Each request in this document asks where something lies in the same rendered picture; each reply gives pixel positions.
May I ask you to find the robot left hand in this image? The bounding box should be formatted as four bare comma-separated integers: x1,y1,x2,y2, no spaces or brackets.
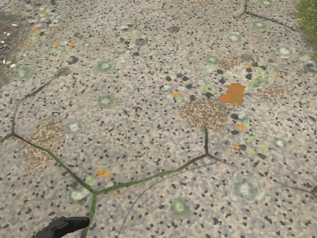
33,216,90,238

